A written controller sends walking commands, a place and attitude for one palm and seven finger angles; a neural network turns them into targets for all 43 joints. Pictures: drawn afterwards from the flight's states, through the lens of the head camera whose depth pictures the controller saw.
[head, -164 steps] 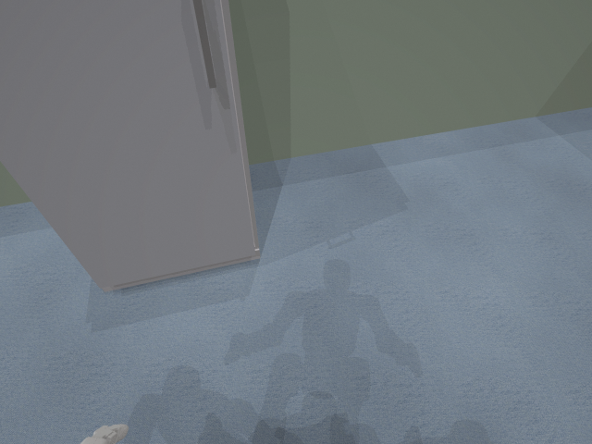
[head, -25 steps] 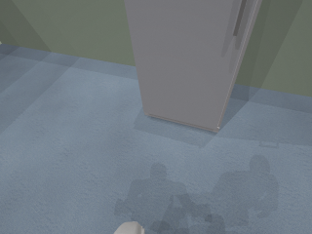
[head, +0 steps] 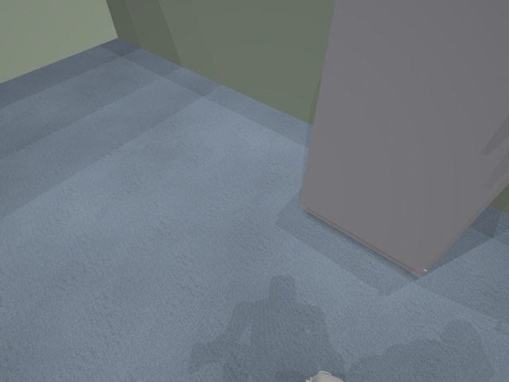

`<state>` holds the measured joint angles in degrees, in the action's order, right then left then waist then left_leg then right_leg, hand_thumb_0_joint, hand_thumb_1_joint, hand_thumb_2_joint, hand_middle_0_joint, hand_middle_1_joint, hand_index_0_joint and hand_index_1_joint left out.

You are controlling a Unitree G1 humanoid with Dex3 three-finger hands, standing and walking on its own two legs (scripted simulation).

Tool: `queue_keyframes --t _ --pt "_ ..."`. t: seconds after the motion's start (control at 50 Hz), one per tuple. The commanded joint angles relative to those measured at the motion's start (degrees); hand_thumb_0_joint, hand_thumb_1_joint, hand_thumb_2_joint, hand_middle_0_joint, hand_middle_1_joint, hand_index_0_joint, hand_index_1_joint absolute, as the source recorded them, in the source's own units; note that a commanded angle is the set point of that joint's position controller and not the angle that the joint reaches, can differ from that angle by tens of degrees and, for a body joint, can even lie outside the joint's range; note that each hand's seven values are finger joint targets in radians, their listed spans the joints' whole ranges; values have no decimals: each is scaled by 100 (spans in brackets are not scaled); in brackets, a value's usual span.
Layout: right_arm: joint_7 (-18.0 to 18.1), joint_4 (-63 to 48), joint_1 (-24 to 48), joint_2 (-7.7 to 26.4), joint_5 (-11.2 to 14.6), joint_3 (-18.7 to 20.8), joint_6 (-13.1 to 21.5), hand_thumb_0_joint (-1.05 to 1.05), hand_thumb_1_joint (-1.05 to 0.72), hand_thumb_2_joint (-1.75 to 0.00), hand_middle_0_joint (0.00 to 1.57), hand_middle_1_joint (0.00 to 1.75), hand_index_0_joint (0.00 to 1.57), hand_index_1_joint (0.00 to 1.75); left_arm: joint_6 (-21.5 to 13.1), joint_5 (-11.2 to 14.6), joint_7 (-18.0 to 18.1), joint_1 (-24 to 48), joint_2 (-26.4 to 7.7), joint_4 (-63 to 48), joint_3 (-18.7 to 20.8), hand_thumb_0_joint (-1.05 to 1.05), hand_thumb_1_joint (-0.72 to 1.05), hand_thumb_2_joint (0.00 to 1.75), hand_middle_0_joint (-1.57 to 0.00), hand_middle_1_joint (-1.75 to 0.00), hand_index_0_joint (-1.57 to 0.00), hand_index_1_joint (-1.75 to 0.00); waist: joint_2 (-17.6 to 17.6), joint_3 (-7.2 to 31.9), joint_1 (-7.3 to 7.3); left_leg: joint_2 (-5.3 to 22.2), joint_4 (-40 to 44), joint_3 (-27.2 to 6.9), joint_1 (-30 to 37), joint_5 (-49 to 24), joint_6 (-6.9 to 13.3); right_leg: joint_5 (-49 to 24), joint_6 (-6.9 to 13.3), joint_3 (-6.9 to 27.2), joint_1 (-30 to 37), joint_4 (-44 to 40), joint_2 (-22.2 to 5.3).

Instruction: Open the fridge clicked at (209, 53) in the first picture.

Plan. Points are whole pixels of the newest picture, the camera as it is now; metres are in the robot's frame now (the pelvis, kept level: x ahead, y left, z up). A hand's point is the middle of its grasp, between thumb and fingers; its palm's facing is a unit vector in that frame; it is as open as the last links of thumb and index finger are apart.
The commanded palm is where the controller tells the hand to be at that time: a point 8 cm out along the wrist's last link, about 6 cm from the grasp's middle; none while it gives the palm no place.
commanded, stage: turn to face it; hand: right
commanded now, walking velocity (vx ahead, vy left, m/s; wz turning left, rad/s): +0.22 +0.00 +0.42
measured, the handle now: out of the picture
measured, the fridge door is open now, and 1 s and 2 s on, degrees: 0 0 0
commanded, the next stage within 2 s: take the last steps up to it in 1.30 s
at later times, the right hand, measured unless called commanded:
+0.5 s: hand (380, 355) +0.22 -0.21 -0.16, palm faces +0.05 +0.98 -0.18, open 7.4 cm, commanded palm none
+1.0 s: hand out of the picture +0.07 -0.25 -0.19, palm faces +0.41 +0.88 -0.23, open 7.4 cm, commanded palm none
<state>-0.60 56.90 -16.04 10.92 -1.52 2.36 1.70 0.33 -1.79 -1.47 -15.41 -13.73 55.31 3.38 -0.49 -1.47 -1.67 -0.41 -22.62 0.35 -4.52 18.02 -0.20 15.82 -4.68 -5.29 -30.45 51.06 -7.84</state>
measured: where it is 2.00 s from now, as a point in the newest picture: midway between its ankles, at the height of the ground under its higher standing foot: outside the picture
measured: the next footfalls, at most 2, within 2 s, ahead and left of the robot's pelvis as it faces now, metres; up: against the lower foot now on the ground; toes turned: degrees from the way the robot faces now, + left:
right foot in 0.10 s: +0.18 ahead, -0.13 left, +0.00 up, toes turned -7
left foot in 0.58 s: +0.20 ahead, +0.08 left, +0.00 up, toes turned -1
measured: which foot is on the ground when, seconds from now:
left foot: down 0.00-0.12, up 0.14-0.56, down 0.58-1.00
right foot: up 0.00-0.08, down 0.10-0.58, up 0.60-0.98, down 1.00-1.00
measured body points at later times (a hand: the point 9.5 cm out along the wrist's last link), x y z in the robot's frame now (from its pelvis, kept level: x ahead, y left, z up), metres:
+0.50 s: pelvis +0.12 -0.04 +0.00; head +0.14 -0.04 +0.45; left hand +0.10 +0.18 -0.16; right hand +0.22 -0.27 -0.15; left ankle +0.15 +0.09 -0.71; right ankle +0.14 -0.13 -0.74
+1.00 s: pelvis +0.12 -0.05 -0.01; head +0.15 -0.09 +0.43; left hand +0.33 +0.17 -0.13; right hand +0.05 -0.30 -0.17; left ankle +0.16 +0.08 -0.74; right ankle +0.09 -0.15 -0.74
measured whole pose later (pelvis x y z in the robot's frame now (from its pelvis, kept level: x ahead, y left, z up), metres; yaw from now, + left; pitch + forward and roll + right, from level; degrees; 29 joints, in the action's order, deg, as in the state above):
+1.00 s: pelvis +0.12 -0.05 -0.01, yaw -23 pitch +0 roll +1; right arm 1.0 54.8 -15.0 13.4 -1.8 3.6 -1.0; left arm 3.2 -1.2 -1.6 -7.1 -15.5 52.8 4.2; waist 1.9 -4.9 1.1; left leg 11.1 -35.3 18.7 -13.9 19.0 -2.5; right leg 19.0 -2.9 -6.9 -18.5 38.2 -3.7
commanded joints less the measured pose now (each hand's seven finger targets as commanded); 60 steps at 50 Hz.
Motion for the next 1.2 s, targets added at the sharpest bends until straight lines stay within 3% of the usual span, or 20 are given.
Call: queue_keyframes --t 0.0,0.06,0.1,0.12,0.16,0.22,0.34,0.5,0.52,0.56,0.58,0.62,0.68,0.88,0.96,0.98,1.0,1.04,1.12,1.18 --pt "83 -190 -62 1182 -13 315 113 0 -90 -90 20 30 20 30 -252 57 5 489 -249 -563 51 0 90 90 -20 -30 -20 -30 928 -319 205 1303 689 -1064 -476 -1142 855 -2 117 -123 391 -1031 176" --pt "72 -214 209 1079 42 353 52 0 -90 -90 20 30 20 30 -359 42 141 -784 -600 -146 134 0 90 90 -20 -30 -20 -30 242 116 -417 763 -808 -746 -1147 -1381 527 -568 167 -151 2531 -2238 302" --pt "16 -327 -269 391 122 195 4 0 -90 -90 20 30 20 30 -360 -29 256 -1840 -1564 96 249 0 90 90 -20 -30 -20 -30 -2329 1034 -533 -361 -4119 217 -2550 1821 27 -1064 1077 2753 3795 -3334 -2018" --pt "77 -207 -227 489 63 204 -22 0 -90 -90 20 30 20 30 -319 -7 309 -1456 -1284 156 165 0 90 90 -20 -30 -20 -30 -1890 985 -438 -104 -4772 -242 -2636 1711 113 -494 1181 2929 3254 -3668 -2082" --pt "32 -55 77 369 27 179 0 0 -90 -90 20 30 20 30 -333 -2 324 -653 -620 49 -5 0 90 90 -20 -30 -20 -30 -1004 -103 -140 374 -4885 -164 -2745 780 58 -900 1286 2106 2084 -3729 -1483" --pt "45 234 -282 120 43 76 -96 0 -90 -90 20 30 20 30 -421 64 341 -213 -215 171 -148 0 90 90 -20 -30 -20 -30 -827 156 235 569 -3713 91 -1816 341 -140 -2546 1113 817 1690 -3657 -784" --pt "164 -51 243 141 43 109 -252 0 -90 -90 20 30 20 30 -198 47 295 -330 -432 277 57 0 90 90 -20 -30 -20 -30 -566 322 122 437 -2733 229 -1923 386 -308 -2506 1439 1248 2063 -3506 -770" --pt "236 -381 326 252 94 218 -189 0 -90 -90 20 30 20 30 4 52 224 -97 -552 68 242 0 90 90 -20 -30 -20 -30 -579 225 239 232 -822 311 -807 -282 -276 -2017 1258 1767 1301 -2886 -444" --pt "258 -386 166 356 94 253 -141 0 -90 -90 20 30 20 30 1 80 201 -69 -488 6 249 0 90 90 -20 -30 -20 -30 -280 349 321 390 -99 205 -225 -783 -255 -1669 1040 1681 999 -2583 -225" --pt "317 -469 -75 1147 -13 389 -87 0 -90 -90 20 30 20 30 6 111 137 -128 44 -262 185 0 90 90 -20 -30 -20 -30 1774 407 377 2631 690 -1638 545 -1566 567 1477 317 311 -406 -594 1022" --pt "301 -589 53 1184 48 402 -95 0 -90 -90 20 30 20 30 139 44 147 -177 -257 -219 287 0 90 90 -20 -30 -20 -30 1639 451 356 2819 906 -1546 -169 -994 808 1692 293 581 -199 552 794" --pt "313 -756 635 821 48 310 -131 0 -90 -90 20 30 20 30 265 26 81 -5 -188 -130 308 0 90 90 -20 -30 -20 -30 836 -229 99 2313 978 -900 -1054 -400 687 1022 256 608 -216 1661 528" --pt "290 -747 616 615 40 227 -63 0 -90 -90 20 30 20 30 285 13 30 -78 -113 -110 263 0 90 90 -20 -30 -20 -30 852 -134 29 1927 673 62 -729 -1318 553 484 110 439 -330 1859 442" --pt "229 -584 32 1249 -51 342 -160 0 -90 -90 20 30 20 30 244 83 -22 947 -218 -611 113 0 90 90 -20 -30 -20 -30 1191 182 393 2269 56 688 -205 -2486 672 911 128 -170 462 -386 465" --pt "178 -563 137 1302 21 389 -224 0 -90 -90 20 30 20 30 108 60 -5 338 -599 -542 163 0 90 90 -20 -30 -20 -30 565 591 0 2054 -1302 1186 -803 -2150 110 -551 310 -221 2174 -2541 432" --pt "132 -739 30 1013 69 348 -245 0 -90 -90 20 30 20 30 39 16 26 44 -1253 -551 306 0 90 90 -20 -30 -20 -30 -1022 919 -144 1375 -2569 1386 -2084 -403 -339 -2073 874 1470 3216 -2938 -804" --pt "129 -1000 427 718 34 188 -267 0 -90 -90 20 30 20 30 67 68 65 -275 -1719 -509 379 0 90 90 -20 -30 -20 -30 -1799 818 -330 904 -3637 1025 -2898 2074 -535 -3832 1521 2344 3240 -3122 -1826" --pt "205 -832 663 766 44 233 -362 0 -90 -90 20 30 20 30 30 63 232 -136 -1491 -385 331 0 90 90 -20 -30 -20 -30 -1329 709 -263 861 -4433 142 -3102 1535 -452 -3766 1492 2099 2980 -2997 -1503" --pt "111 -420 149 810 37 252 -340 0 -90 -90 20 30 20 30 -63 90 249 597 -952 -580 149 0 90 90 -20 -30 -20 -30 -767 556 168 784 -4472 155 -2713 337 -546 -3889 1198 981 2739 -3033 -634" --pt "146 -390 157 810 44 237 -373 0 -90 -90 20 30 20 30 -72 103 263 416 -859 -471 139 0 90 90 -20 -30 -20 -30 -702 560 151 727 -4220 102 -2651 213 -607 -3978 1263 1090 2930 -3115 -614"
